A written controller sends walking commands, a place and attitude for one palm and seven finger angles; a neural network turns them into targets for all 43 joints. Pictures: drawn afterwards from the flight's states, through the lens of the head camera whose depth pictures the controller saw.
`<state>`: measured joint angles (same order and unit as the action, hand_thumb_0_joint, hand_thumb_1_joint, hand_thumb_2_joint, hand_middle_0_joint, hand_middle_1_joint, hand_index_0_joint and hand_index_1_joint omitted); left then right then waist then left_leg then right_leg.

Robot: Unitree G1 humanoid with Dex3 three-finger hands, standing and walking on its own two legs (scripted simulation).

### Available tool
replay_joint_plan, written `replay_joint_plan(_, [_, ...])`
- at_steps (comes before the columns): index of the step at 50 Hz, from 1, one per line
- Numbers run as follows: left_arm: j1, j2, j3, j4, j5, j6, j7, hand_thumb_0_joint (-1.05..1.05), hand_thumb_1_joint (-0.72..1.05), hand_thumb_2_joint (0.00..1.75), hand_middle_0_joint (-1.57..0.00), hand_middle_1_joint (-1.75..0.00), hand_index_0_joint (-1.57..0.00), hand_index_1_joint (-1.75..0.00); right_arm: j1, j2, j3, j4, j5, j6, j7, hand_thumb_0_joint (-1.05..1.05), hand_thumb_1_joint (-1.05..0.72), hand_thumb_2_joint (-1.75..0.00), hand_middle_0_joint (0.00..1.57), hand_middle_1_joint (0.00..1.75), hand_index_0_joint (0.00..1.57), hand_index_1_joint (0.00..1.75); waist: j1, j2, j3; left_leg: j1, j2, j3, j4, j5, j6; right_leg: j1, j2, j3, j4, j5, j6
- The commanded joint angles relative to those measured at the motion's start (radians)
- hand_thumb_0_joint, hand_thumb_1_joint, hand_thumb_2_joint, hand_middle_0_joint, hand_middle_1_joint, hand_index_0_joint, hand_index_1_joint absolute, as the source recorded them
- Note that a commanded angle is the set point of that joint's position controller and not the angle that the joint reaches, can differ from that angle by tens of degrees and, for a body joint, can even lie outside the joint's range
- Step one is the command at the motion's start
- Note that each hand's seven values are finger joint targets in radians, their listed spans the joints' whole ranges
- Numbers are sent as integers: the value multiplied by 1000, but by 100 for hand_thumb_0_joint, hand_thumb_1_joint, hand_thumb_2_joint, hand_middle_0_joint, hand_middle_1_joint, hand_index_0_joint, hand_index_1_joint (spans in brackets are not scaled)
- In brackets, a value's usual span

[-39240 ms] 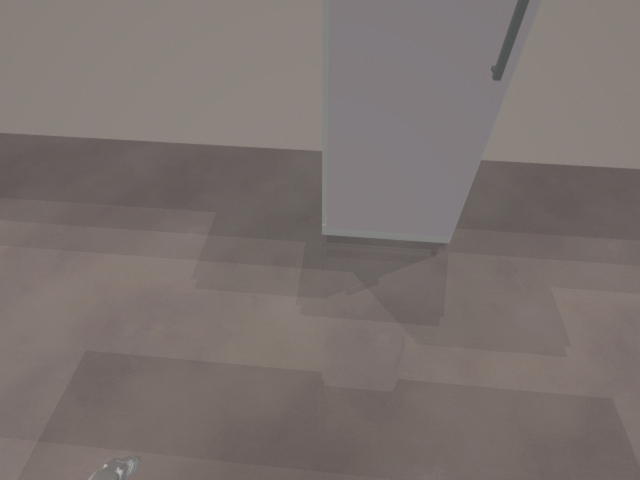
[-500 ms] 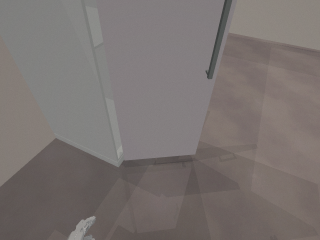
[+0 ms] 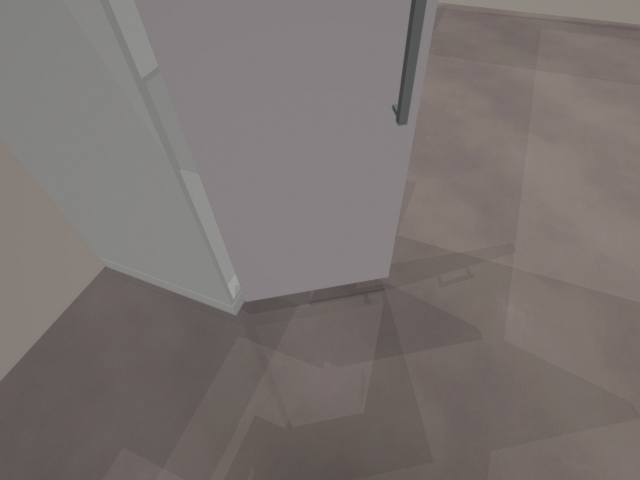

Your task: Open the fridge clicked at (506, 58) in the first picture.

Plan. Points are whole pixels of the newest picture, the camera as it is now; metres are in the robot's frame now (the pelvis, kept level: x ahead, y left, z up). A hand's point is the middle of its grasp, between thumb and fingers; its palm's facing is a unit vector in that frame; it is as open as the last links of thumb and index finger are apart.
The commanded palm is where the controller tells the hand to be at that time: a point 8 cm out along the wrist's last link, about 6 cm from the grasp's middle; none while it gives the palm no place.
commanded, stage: let the arm hang, fingers relaxed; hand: right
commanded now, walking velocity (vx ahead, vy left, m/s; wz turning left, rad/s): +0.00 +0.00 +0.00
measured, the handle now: (410, 27) +0.80 -0.12 +0.18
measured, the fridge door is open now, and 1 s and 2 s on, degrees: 57 57 57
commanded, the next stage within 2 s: look to check the result in 0.68 s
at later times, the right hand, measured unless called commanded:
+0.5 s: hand out of the picture +0.06 -0.24 -0.16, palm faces -0.04 +0.97 -0.25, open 7.3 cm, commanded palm none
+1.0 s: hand out of the picture +0.06 -0.27 -0.16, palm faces -0.06 +0.96 -0.29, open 7.4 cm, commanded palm none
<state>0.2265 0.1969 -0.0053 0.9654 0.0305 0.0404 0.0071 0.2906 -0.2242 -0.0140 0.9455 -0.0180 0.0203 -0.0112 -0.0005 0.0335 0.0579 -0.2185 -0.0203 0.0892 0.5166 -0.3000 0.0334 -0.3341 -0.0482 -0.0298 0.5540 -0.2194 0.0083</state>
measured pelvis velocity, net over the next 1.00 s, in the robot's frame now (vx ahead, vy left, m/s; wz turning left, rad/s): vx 0.01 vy -0.04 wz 0.04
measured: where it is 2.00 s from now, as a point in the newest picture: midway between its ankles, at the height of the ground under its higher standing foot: outside the picture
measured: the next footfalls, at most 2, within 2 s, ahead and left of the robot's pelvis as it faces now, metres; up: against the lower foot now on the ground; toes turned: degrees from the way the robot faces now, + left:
none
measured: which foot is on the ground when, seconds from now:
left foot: down 0.00-1.00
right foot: down 0.00-1.00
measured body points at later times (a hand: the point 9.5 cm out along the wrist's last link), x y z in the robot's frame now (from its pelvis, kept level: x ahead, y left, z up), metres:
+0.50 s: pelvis +0.01 -0.04 +0.01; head +0.01 -0.04 +0.46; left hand +0.04 +0.21 -0.14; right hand +0.07 -0.29 -0.14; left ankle -0.01 +0.10 -0.73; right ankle +0.05 -0.12 -0.73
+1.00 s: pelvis +0.01 -0.04 +0.01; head +0.02 -0.04 +0.46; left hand +0.05 +0.24 -0.13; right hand +0.06 -0.32 -0.14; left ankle -0.01 +0.10 -0.73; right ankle +0.05 -0.12 -0.73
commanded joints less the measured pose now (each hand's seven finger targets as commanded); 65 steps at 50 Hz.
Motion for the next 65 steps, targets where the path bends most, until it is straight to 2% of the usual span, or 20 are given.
replay_joint_plan(1, [-10,125,34,-20,-9,-35,18,0,90,90,-20,-30,-20,-30,-32,-126,-18,-3,5,-40,-9,0,-90,-90,20,30,20,30,16,-124,-121,37,132,-151,-184,173,10,125,-71,72,-122,108,-29])
replay_joint_plan(3, [-3,145,40,5,-12,-39,19,0,90,90,-20,-30,-20,-30,-36,-136,-18,31,5,-42,-9,0,-90,-90,20,30,20,30,12,-80,-105,43,127,-140,-196,173,11,137,-78,74,-146,120,-31])
replay_joint_plan(8, [-2,157,41,59,-14,-46,20,0,90,90,-20,-30,-20,-30,-37,-134,-13,101,4,-40,-10,0,-90,-90,20,30,20,30,5,-52,-41,28,119,-123,-212,107,9,134,-89,86,-218,82,-40])
replay_joint_plan(14, [-4,160,42,97,-12,-51,18,0,90,90,-20,-30,-20,-30,-52,-142,-12,138,3,-40,-12,0,-90,-90,20,30,20,30,5,-31,-47,36,125,-122,-212,98,3,152,-87,85,-252,67,-43])
replay_joint_plan(16, [-10,166,42,105,-10,-52,18,0,90,90,-20,-30,-20,-30,-63,-144,-14,141,2,-39,-11,0,-90,-90,20,30,20,30,5,-45,-27,30,125,-122,-209,88,0,142,-88,89,-271,47,-44])
replay_joint_plan(21, [-20,170,42,115,-11,-57,17,0,90,90,-20,-30,-20,-30,-71,-155,-15,147,0,-40,-11,0,-90,-90,20,30,20,30,3,-46,-25,40,128,-124,-208,106,-3,144,-87,89,-285,61,-45])
replay_joint_plan(23, [-23,178,44,114,-12,-59,16,0,90,90,-20,-30,-20,-30,-71,-160,-16,147,0,-42,-11,0,-90,-90,20,30,20,30,2,-43,-47,45,131,-123,-208,119,-4,165,-86,85,-275,94,-46])
replay_joint_plan(31, [-47,193,45,121,-12,-61,16,0,90,90,-20,-30,-20,-30,-93,-175,-19,150,0,-44,-9,0,-90,-90,20,30,20,30,6,-62,-30,41,137,-128,-220,115,-4,174,-85,82,-291,85,-44])
replay_joint_plan(38, [-67,230,53,114,-15,-63,16,0,90,90,-20,-30,-20,-30,-105,-207,-22,150,-1,-52,-7,0,-90,-90,20,30,20,30,9,-49,-62,49,141,-137,-240,136,1,211,-85,79,-275,118,-47])
replay_joint_plan(41, [-79,240,53,117,-14,-63,16,0,90,90,-20,-30,-20,-30,-121,-213,-22,153,0,-50,-6,0,-90,-90,20,30,20,30,11,-60,-39,44,141,-137,-245,118,1,199,-86,84,-289,89,-45])
replay_joint_plan(43, [-87,255,57,113,-16,-63,15,0,90,90,-20,-30,-20,-30,-121,-228,-23,152,-1,-53,-5,0,-90,-90,20,30,20,30,10,-44,-55,47,142,-142,-250,128,3,214,-88,84,-282,105,-47])
replay_joint_plan(46, [-96,266,56,115,-14,-62,14,0,90,90,-20,-30,-20,-30,-137,-235,-23,154,0,-50,-3,0,-90,-90,20,30,20,30,13,-62,-38,42,143,-140,-254,97,3,201,-90,91,-302,57,-44])
replay_joint_plan(50, [-117,284,56,114,-16,-65,12,0,90,90,-20,-30,-20,-30,-147,-257,-23,154,1,-54,-1,0,-90,-90,20,30,20,30,12,-50,-76,57,148,-143,-255,132,2,231,-93,89,-289,112,-46])
replay_joint_plan(57, [-142,309,56,113,-16,-65,9,0,90,90,-20,-30,-20,-30,-174,-281,-21,151,2,-55,0,0,-90,-90,20,30,20,30,14,-43,-63,56,152,-148,-269,136,2,233,-96,93,-297,125,-43])
replay_joint_plan(63, [-157,326,54,110,-18,-66,7,0,90,90,-20,-30,-20,-30,-186,-299,-21,145,2,-57,1,0,-90,-90,20,30,20,30,12,-33,-82,67,154,-152,-274,156,1,247,-97,94,-292,157,-42])
replay_joint_plan(65, [-165,326,52,114,-17,-66,6,0,90,90,-20,-30,-20,-30,-195,-300,-20,146,3,-56,2,0,-90,-90,20,30,20,30,13,-46,-80,69,157,-151,-275,160,0,249,-98,92,-294,160,-40])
